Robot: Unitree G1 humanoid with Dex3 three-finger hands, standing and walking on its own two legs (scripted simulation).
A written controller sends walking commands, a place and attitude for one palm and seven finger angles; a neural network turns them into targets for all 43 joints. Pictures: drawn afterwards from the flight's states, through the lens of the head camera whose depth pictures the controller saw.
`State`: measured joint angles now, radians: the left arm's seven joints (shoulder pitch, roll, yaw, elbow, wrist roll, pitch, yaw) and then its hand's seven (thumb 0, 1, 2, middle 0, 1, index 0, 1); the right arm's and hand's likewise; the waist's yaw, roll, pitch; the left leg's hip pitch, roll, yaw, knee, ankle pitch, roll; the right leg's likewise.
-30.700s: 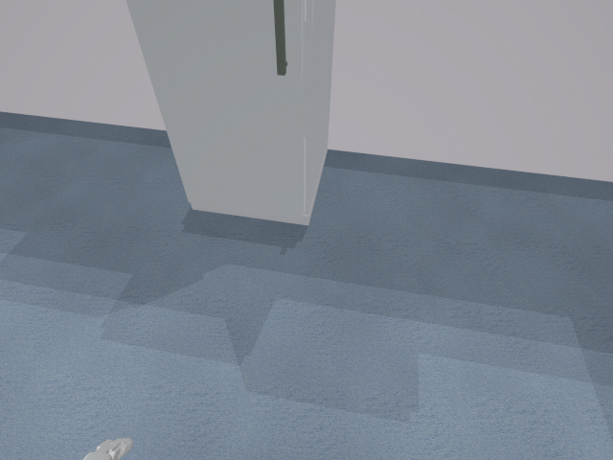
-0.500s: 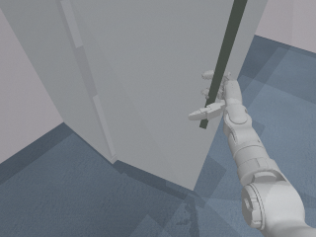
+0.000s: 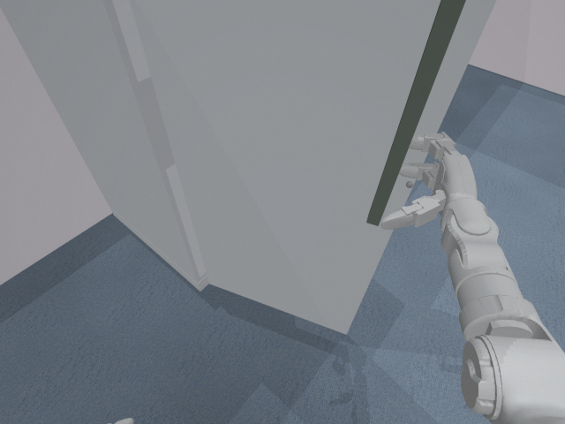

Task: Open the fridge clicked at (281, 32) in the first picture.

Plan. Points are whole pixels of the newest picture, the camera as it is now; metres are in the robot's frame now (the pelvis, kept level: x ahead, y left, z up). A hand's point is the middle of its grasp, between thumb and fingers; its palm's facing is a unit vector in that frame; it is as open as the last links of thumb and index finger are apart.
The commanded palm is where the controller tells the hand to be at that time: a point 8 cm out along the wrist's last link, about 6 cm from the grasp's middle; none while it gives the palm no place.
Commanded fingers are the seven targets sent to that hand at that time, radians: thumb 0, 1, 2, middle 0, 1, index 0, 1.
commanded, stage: slip the hand off the handle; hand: right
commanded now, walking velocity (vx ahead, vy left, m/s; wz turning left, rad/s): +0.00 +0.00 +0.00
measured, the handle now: (416, 97) +0.51 -0.11 +0.23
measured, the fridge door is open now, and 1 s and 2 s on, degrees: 71 71 71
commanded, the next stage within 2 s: draw the hand back to the body in 0.96 s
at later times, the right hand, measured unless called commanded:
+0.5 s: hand (425, 209) +0.40 -0.14 +0.12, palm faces -0.12 +0.99 -0.12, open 14.7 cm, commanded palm +0.37 -0.19 +0.13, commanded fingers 0.00 0.55 -0.20 0.25 1.15 0.25 1.15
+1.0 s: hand (412, 259) +0.31 -0.11 +0.12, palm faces -0.08 +0.99 -0.13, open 14.7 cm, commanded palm +0.30 -0.16 +0.13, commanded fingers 0.00 0.55 -0.20 0.25 1.15 0.25 1.15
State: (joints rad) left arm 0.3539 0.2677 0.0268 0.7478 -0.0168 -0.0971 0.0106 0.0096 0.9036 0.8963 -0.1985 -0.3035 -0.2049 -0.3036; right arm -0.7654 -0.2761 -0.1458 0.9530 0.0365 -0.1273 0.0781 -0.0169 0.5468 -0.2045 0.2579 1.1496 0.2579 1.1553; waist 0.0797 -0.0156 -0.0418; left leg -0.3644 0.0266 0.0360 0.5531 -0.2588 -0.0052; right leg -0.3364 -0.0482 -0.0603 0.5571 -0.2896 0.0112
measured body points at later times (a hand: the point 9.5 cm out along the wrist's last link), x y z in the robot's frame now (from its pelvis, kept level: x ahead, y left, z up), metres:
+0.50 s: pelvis -0.01 -0.02 +0.00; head +0.00 -0.02 +0.45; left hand +0.09 +0.24 -0.11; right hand +0.40 -0.19 +0.13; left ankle +0.01 +0.12 -0.73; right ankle +0.00 -0.13 -0.73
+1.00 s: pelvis +0.00 +0.00 +0.00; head -0.03 +0.02 +0.45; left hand +0.18 +0.23 -0.07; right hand +0.31 -0.16 +0.13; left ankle +0.01 +0.12 -0.73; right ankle +0.00 -0.13 -0.73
